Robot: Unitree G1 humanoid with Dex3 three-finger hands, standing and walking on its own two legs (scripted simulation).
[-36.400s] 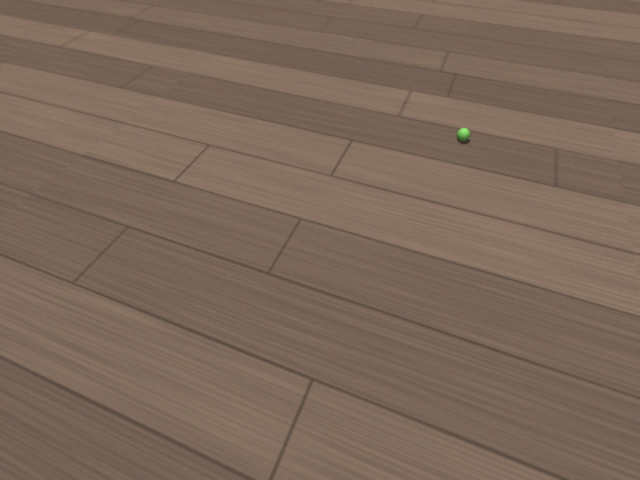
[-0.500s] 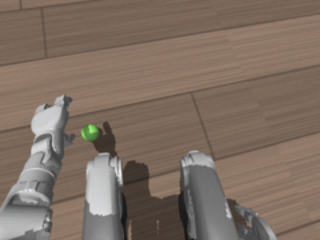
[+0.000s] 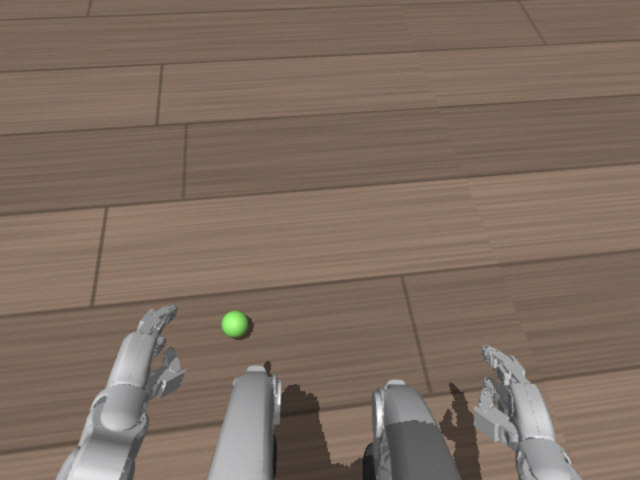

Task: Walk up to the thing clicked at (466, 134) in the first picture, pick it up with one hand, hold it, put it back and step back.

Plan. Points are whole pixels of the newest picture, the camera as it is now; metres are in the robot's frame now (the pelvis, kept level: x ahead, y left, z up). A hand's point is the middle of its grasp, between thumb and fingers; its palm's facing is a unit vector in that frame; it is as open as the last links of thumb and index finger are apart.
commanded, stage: home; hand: left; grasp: from above
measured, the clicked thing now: (235, 323) +0.45 +0.23 -0.55
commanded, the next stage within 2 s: none
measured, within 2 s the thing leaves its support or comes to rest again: neither
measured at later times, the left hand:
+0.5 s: hand (130, 371) +0.22 +0.19 +0.09, palm faces +0.12 -0.97 -0.20, open 7.4 cm
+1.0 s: hand (133, 384) +0.21 +0.19 +0.09, palm faces +0.11 -0.97 -0.20, open 7.4 cm
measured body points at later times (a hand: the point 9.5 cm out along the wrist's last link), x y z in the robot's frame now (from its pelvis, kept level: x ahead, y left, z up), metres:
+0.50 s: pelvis +0.06 +0.00 +0.13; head +0.08 +0.01 +0.58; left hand +0.21 +0.24 +0.11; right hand +0.23 -0.24 +0.07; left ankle +0.08 +0.13 -0.55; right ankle +0.06 -0.14 -0.55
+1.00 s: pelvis +0.06 +0.00 +0.13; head +0.07 +0.01 +0.58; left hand +0.20 +0.24 +0.10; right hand +0.23 -0.23 +0.07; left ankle +0.08 +0.13 -0.55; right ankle +0.06 -0.14 -0.55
